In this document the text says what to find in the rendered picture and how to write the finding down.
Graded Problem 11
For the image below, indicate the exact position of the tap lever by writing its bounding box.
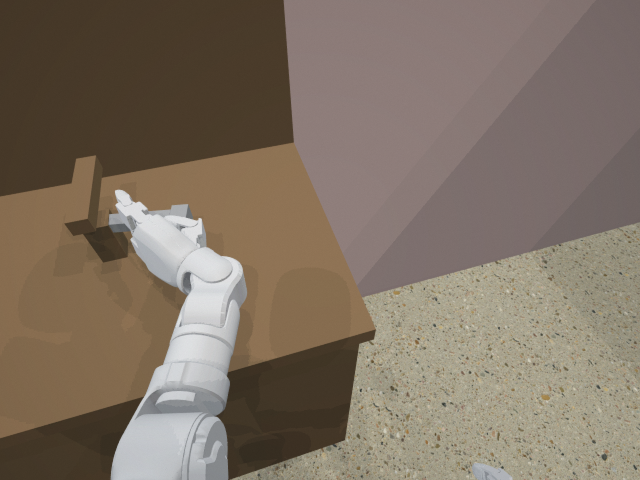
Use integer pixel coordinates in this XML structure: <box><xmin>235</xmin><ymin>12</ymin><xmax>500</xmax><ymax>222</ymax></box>
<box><xmin>108</xmin><ymin>204</ymin><xmax>193</xmax><ymax>233</ymax></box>

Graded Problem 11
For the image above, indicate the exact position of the robot left hand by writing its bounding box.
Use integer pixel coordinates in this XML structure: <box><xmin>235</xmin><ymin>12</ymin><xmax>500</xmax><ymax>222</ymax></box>
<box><xmin>115</xmin><ymin>190</ymin><xmax>206</xmax><ymax>287</ymax></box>

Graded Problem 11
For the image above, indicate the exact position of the counter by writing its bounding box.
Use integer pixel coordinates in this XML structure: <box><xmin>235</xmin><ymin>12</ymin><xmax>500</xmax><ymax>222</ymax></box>
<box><xmin>0</xmin><ymin>0</ymin><xmax>376</xmax><ymax>480</ymax></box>

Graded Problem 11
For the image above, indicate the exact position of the left robot upper arm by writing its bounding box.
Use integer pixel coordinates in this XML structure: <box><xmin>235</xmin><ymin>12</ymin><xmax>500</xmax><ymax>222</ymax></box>
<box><xmin>112</xmin><ymin>412</ymin><xmax>228</xmax><ymax>480</ymax></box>

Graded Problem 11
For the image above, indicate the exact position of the robot left forearm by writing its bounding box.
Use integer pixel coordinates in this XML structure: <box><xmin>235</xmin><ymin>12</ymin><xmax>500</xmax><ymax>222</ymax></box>
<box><xmin>111</xmin><ymin>247</ymin><xmax>247</xmax><ymax>480</ymax></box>

